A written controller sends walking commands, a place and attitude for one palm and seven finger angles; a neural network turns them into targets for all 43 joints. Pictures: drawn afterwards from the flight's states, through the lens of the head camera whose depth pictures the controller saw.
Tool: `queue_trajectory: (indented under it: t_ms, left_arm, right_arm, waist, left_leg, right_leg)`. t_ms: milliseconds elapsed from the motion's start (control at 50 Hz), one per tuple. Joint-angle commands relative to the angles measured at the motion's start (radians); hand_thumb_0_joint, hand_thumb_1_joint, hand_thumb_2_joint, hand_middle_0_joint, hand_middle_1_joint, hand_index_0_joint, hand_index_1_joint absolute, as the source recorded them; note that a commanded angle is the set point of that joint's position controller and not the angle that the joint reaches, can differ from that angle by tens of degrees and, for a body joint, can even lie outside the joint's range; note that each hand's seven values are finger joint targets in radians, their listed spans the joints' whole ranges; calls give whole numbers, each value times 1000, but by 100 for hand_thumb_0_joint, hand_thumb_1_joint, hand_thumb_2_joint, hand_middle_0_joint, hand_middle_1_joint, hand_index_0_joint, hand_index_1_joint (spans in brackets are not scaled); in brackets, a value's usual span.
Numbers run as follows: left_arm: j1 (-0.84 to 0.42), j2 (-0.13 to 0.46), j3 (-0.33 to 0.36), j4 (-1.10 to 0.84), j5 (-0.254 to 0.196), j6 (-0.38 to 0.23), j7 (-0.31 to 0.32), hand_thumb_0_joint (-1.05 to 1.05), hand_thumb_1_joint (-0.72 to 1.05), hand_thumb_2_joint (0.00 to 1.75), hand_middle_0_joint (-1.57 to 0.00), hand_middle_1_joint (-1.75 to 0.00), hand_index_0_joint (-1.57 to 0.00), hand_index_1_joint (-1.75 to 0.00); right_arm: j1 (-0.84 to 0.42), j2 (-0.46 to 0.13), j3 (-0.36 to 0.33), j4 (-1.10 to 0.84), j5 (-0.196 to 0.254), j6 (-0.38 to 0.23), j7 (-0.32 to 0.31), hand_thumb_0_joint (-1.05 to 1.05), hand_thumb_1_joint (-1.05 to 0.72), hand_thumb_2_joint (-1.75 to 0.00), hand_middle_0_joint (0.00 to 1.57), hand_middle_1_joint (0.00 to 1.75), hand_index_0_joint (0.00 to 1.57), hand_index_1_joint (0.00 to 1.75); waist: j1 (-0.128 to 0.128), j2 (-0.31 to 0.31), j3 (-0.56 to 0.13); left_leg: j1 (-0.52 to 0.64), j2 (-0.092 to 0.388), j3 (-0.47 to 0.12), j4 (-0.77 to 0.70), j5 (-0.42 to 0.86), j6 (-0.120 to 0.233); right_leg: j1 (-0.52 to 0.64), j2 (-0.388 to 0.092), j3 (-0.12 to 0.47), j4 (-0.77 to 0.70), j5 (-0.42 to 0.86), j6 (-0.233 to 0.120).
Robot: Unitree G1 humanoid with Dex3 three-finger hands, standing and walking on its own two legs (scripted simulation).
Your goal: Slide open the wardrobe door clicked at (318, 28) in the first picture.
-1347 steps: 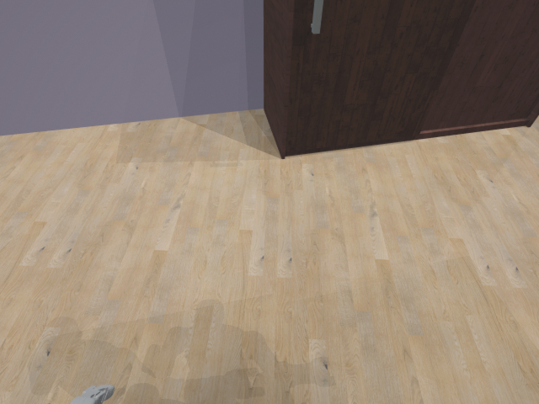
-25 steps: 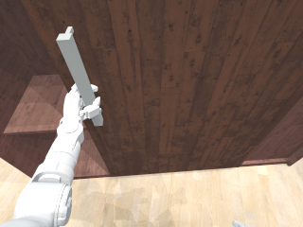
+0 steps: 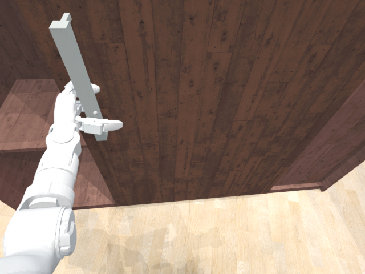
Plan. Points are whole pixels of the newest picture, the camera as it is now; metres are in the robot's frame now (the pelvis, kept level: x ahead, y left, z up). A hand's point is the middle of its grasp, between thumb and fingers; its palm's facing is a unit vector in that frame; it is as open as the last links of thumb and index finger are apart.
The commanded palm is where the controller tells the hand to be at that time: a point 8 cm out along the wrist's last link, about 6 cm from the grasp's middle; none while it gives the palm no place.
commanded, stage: loosen the grip on the handle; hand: left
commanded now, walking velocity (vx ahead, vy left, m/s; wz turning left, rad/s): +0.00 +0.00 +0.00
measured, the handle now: (87, 87) +0.51 +0.22 +0.12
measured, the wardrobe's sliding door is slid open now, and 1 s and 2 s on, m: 0.45 0.45 0.45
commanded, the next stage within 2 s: slip the hand off the handle in 0.22 s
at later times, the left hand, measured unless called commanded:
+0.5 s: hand (81, 113) +0.46 +0.23 +0.08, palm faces +0.19 -0.96 -0.20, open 14.1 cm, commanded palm +0.42 +0.28 +0.10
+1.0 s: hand (60, 115) +0.45 +0.28 +0.09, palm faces +0.20 -0.96 -0.22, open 14.6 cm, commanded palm +0.40 +0.31 +0.10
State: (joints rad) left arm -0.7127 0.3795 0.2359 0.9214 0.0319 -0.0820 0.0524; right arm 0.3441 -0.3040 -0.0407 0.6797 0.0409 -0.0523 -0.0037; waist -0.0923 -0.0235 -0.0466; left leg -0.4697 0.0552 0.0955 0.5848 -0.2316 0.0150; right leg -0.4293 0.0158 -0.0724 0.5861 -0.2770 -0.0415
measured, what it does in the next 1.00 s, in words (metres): stands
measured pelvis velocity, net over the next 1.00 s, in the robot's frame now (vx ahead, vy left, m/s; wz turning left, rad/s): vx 0.01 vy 0.03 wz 0.02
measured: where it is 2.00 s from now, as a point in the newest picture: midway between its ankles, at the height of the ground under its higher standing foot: outside the picture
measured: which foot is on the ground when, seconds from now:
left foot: down 0.00-1.00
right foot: down 0.00-1.00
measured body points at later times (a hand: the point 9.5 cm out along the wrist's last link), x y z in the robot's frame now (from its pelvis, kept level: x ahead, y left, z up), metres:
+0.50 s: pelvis +0.03 +0.03 +0.00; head +0.06 +0.04 +0.45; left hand +0.45 +0.28 +0.10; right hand +0.10 -0.23 -0.11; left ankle +0.04 +0.12 -0.73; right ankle +0.01 -0.09 -0.73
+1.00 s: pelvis +0.01 +0.03 -0.01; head +0.05 +0.04 +0.44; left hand +0.43 +0.33 +0.10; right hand +0.08 -0.23 -0.11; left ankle +0.04 +0.12 -0.73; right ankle +0.01 -0.09 -0.73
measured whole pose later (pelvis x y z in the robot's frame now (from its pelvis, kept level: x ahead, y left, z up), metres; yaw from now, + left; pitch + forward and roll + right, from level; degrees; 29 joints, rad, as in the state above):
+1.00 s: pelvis +0.01 +0.03 -0.01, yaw +1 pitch +8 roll -2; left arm -0.67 0.44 0.28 0.93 0.01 -0.13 -0.06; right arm 0.37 -0.27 0.01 0.68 0.04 -0.06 -0.03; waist -0.07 0.01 -0.07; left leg -0.52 0.02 0.08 0.66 -0.29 0.05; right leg -0.45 -0.02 -0.08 0.62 -0.31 0.00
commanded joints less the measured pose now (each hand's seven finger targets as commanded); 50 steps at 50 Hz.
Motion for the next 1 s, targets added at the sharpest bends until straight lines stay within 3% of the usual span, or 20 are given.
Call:
queue_trajectory:
  t_ms: [0, 20, 40, 60, 80, 160, 220, 280, 300, 320, 340, 400, 460, 480, 560, 620, 740, 840, 880, 980]
  left_arm:
    - [-395, 168, -16, -116, -7, -33, -7, 0, -55, 20, -33, -125, -33, -125]
    - [-527, 313, 73, -247, -6, -50, 4, 0, -55, 20, -32, -123, -32, -123]
    - [-522, 321, 72, -220, 4, -48, 9, 0, -55, 20, -30, -122, -30, -122]
    - [-507, 290, 61, -211, 2, -51, 9, 0, -55, 20, -29, -120, -29, -120]
    - [-441, 214, 23, -168, -11, -41, 2, 0, -55, 20, -28, -118, -28, -118]
    - [-426, 201, 25, -174, -28, -44, -20, 0, -55, 20, -25, -115, -25, -115]
    - [-396, 137, -9, -234, -26, -62, -19, 0, -55, 20, -25, -115, -25, -115]
    - [-399, 140, 3, -282, -24, -76, -3, 0, -55, 20, -25, -115, -25, -115]
    - [-405, 267, 103, -174, -9, -72, 8, 0, -55, 20, -25, -115, -25, -115]
    - [-417, 269, 101, -205, -6, -76, 8, 0, -55, 20, -25, -115, -25, -115]
    - [-397, 329, 149, -210, 2, -76, 15, 0, -55, 20, -25, -115, -25, -115]
    - [-363, 271, 100, -272, 16, -90, -2, 0, -55, 20, -25, -115, -25, -115]
    - [-344, 298, 122, -299, 4, -79, -16, 0, -55, 20, -25, -115, -25, -115]
    - [-329, 253, 90, -283, -3, -68, -24, 0, -55, 20, -25, -115, -25, -115]
    - [-308, 247, 81, -290, -25, -44, -59, 0, -55, 20, -25, -115, -25, -115]
    - [-359, 179, 7, -291, -33, -38, -89, 0, -55, 20, -25, -115, -25, -115]
    - [-441, 247, 44, -225, -36, -65, -96, 0, -55, 20, -25, -115, -25, -115]
    - [-474, 332, 89, -224, -5, -117, -89, 0, -55, 20, -25, -115, -25, -115]
    - [-483, 333, 88, -209, -4, -125, -90, 0, -55, 20, -25, -115, -25, -115]
    - [-255, 263, 76, -249, -53, -97, -123, 0, -55, 20, -25, -115, -25, -115]
  right_arm:
    - [7, -122, -23, -108, 11, -52, -14, 0, -90, -90, 20, 30, 20, 30]
    - [5, -137, -28, -110, 9, -54, -18, 0, -90, -90, 20, 30, 20, 30]
    - [11, -130, -29, -99, 5, -51, -25, 0, -90, -90, 20, 30, 20, 30]
    - [24, -127, -30, -102, 4, -52, -23, 0, -90, -90, 20, 30, 20, 30]
    - [26, -117, -25, -104, 5, -57, -20, 0, -90, -90, 20, 30, 20, 30]
    - [46, -125, -26, -96, 2, -61, -21, 0, -90, -90, 20, 30, 20, 30]
    - [53, -114, -29, -99, -2, -67, -14, 0, -90, -90, 20, 30, 20, 30]
    - [61, -112, -32, -90, -6, -67, -9, 0, -90, -90, 20, 30, 20, 30]
    - [79, -125, -28, -64, -9, -58, -17, 0, -90, -90, 20, 30, 20, 30]
    - [75, -123, -23, -77, -13, -52, -16, 0, -90, -90, 20, 30, 20, 30]
    - [73, -126, -22, -81, -13, -46, -20, 0, -90, -90, 20, 30, 20, 30]
    - [55, -105, -19, -105, -11, -46, -17, 0, -90, -90, 20, 30, 20, 30]
    - [58, -109, -20, -107, -9, -35, -18, 0, -90, -90, 20, 30, 20, 30]
    - [59, -107, -21, -108, -6, -34, -17, 0, -90, -90, 20, 30, 20, 30]
    - [64, -119, -27, -111, 0, -32, -22, 0, -90, -90, 20, 30, 20, 30]
    - [59, -118, -27, -108, 7, -34, -24, 0, -90, -90, 20, 30, 20, 30]
    - [64, -131, -16, -89, 4, -41, -40, 0, -90, -90, 20, 30, 20, 30]
    - [76, -136, -11, -89, -5, -48, -41, 0, -90, -90, 20, 30, 20, 30]
    - [77, -133, -8, -87, -6, -48, -38, 0, -90, -90, 20, 30, 20, 30]
    - [70, -134, -19, -122, 3, -49, -27, 0, -90, -90, 20, 30, 20, 30]
  waist:
    - [18, 7, -218]
    - [27, 48, -307]
    - [26, 51, -316]
    - [22, 24, -344]
    - [23, 13, -306]
    - [23, -2, -311]
    - [28, 38, -341]
    - [27, 43, -351]
    - [20, -19, -288]
    - [24, -7, -304]
    - [41, -20, -309]
    - [57, 79, -368]
    - [59, 120, -389]
    - [53, 101, -370]
    - [41, 74, -352]
    - [15, 94, -299]
    - [6, 74, -254]
    - [26, 143, -343]
    - [25, 157, -358]
    - [64, 111, -395]
  left_leg:
    - [114, -56, -36, -57, -49, 43]
    - [144, -54, -38, -57, -27, 48]
    - [154, -52, -46, -59, -10, 49]
    - [161, -55, -47, -60, 20, 51]
    - [157, -54, -41, -55, 39, 49]
    - [185, -52, -54, -49, 98, 46]
    - [252, -47, -61, -35, 180, 41]
    - [294, -37, -79, -23, 250, 38]
    - [236, -36, -81, -17, 216, 38]
    - [215, -45, -75, -20, 208, 39]
    - [202, -45, -78, -20, 209, 42]
    - [263, -42, -77, -8, 302, 33]
    - [305, -30, -94, 2, 382, 21]
    - [306, -26, -99, 3, 388, 18]
    - [322, -16, -113, 7, 404, 17]
    - [329, -12, -136, -3, 334, 10]
    - [281, -22, -161, -22, 134, 12]
    - [314, -24, -181, -14, 143, 1]
    - [314, -25, -176, -8, 159, -2]
    - [310, -22, -148, 3, 273, 2]
  right_leg:
    - [52, -29, 106, -155, -19, 28]
    - [98, -30, 123, -153, 2, 31]
    - [111, -25, 115, -137, 34, 30]
    - [127, -21, 109, -133, 77, 31]
    - [117, -19, 103, -131, 116, 30]
    - [113, -12, 82, -110, 197, 30]
    - [86, -3, 64, -87, 253, 23]
    - [66, 4, 52, -71, 282, 22]
    - [53, 2, 53, -70, 266, 25]
    - [72, 0, 58, -63, 273, 29]
    - [95, 0, 58, -57, 277, 26]
    - [93, 0, 54, -33, 322, 18]
    - [76, 3, 49, -29, 326, 17]
    - [62, 6, 43, -32, 316, 18]
    - [32, 11, 39, -42, 297, 22]
    - [-34, 12, 32, -52, 228, 21]
    - [-76, 10, 30, -55, 109, 14]
    - [-81, 9, 31, -30, 96, 8]
    - [-78, 10, 30, -26, 107, 9]
    - [-6, 14, 27, -29, 183, 13]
